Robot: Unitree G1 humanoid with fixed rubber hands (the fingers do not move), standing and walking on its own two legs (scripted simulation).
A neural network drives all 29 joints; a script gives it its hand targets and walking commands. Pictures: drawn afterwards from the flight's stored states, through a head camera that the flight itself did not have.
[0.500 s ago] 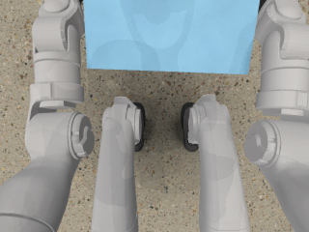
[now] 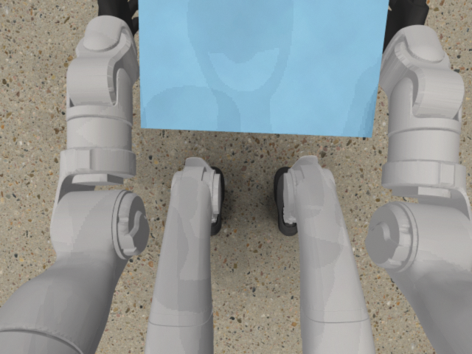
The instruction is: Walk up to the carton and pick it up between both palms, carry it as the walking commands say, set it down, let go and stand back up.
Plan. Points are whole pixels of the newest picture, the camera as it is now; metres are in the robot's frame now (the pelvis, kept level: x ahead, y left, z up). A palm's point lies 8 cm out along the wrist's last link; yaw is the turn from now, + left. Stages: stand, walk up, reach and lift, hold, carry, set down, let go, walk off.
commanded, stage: reach and lift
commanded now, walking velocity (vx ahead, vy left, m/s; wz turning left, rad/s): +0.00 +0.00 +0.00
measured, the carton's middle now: (255, 40) +0.52 -0.01 -0.15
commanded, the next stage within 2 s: none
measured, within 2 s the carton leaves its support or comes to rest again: neither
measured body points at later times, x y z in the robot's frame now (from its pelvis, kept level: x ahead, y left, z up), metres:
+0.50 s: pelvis +0.01 +0.00 +0.06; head +0.29 +0.01 +0.39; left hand +0.52 +0.17 -0.02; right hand +0.50 -0.19 -0.02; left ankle +0.16 +0.10 -0.51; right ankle +0.16 -0.12 -0.51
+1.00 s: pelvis +0.02 +0.00 +0.12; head +0.28 +0.01 +0.48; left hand +0.50 +0.17 +0.05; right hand +0.48 -0.19 +0.06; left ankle +0.16 +0.10 -0.51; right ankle +0.16 -0.12 -0.51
